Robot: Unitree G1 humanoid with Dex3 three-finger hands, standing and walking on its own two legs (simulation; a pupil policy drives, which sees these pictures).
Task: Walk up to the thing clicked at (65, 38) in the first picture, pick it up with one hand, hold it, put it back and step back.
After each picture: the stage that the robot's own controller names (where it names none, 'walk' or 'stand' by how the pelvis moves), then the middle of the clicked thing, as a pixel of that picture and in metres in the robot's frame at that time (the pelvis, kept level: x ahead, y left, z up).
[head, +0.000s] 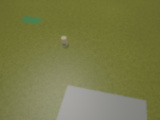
stand; (64, 41) +1.38 +0.28 -0.72
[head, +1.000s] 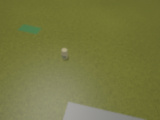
walk; (64, 53) +1.27 +0.20 -0.71
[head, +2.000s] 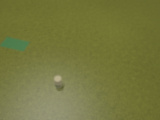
walk; (58, 81) +0.77 +0.21 -0.71
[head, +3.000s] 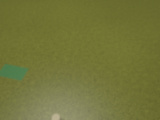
walk; out of the picture +0.47 +0.25 -0.71
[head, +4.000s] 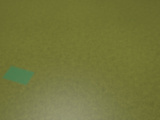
stand; out of the picture +0.34 +0.25 -0.71
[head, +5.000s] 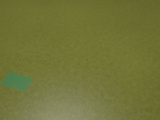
stand; out of the picture +0.32 +0.24 -0.72
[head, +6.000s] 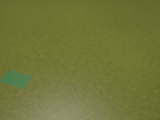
stand; out of the picture +0.33 +0.24 -0.72
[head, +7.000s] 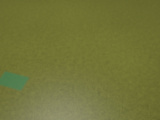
stand; out of the picture +0.32 +0.25 -0.72
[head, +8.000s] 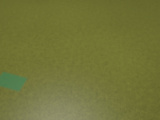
stand; out of the picture +0.32 +0.26 -0.73
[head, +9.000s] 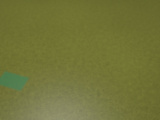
stand; out of the picture +0.32 +0.25 -0.73
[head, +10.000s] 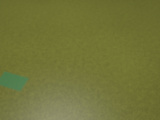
go down; out of the picture +0.31 +0.25 -0.73
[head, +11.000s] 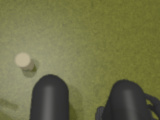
go down; (25, 62) +0.40 +0.28 -0.33
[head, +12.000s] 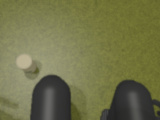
go down; (26, 64) +0.39 +0.29 -0.30
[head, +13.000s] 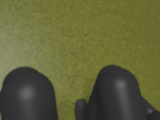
close in; out of the picture +0.37 +0.32 -0.22
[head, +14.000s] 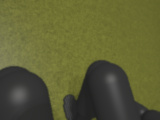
close; out of the picture +0.37 +0.32 -0.21
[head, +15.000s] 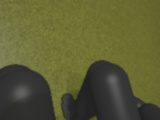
lift; out of the picture +0.35 +0.31 -0.22
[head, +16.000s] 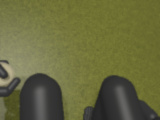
lift; (1, 78) +0.31 +0.28 -0.13
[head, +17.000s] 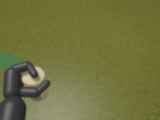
lift; (36, 85) +0.33 +0.19 +0.02
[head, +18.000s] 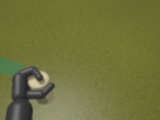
hold; (42, 88) +0.33 +0.18 -0.01
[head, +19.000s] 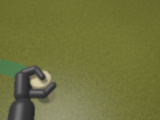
hold; (43, 88) +0.33 +0.17 -0.01
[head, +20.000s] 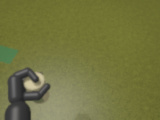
crouch; (37, 88) +0.33 +0.19 -0.05
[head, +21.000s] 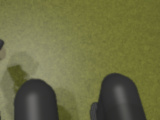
lower; out of the picture +0.44 +0.29 -0.10
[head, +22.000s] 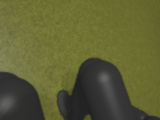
lower; out of the picture +0.40 +0.33 -0.22
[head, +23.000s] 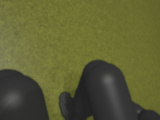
lower; out of the picture +0.38 +0.33 -0.22
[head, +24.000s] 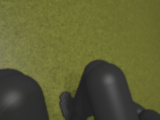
lower; out of the picture +0.38 +0.33 -0.22
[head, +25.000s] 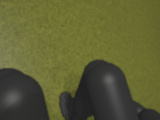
lower; out of the picture +0.38 +0.33 -0.22
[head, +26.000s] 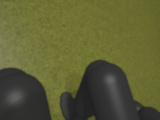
open; out of the picture +0.37 +0.31 -0.22
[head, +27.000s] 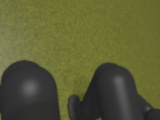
stand; out of the picture +0.37 +0.29 -0.22
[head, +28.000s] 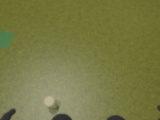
stand; (50, 103) +0.37 +0.23 -0.55
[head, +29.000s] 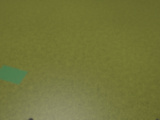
stand; out of the picture +0.35 +0.22 -0.66
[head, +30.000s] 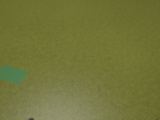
stand; out of the picture +0.34 +0.22 -0.67
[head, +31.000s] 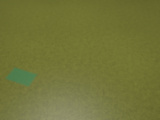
stand; out of the picture +0.37 +0.21 -0.72
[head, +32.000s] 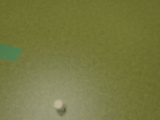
walk; (59, 106) +0.41 +0.21 -0.70
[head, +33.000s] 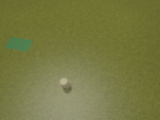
walk; (64, 84) +0.63 +0.27 -0.71
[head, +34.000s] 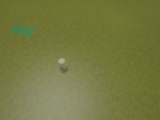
stand; (62, 64) +0.93 +0.25 -0.71
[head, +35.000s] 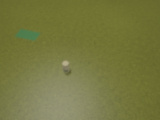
stand; (65, 66) +0.96 +0.23 -0.72
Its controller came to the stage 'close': yes
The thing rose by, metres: 0.71
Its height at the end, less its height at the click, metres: +0.00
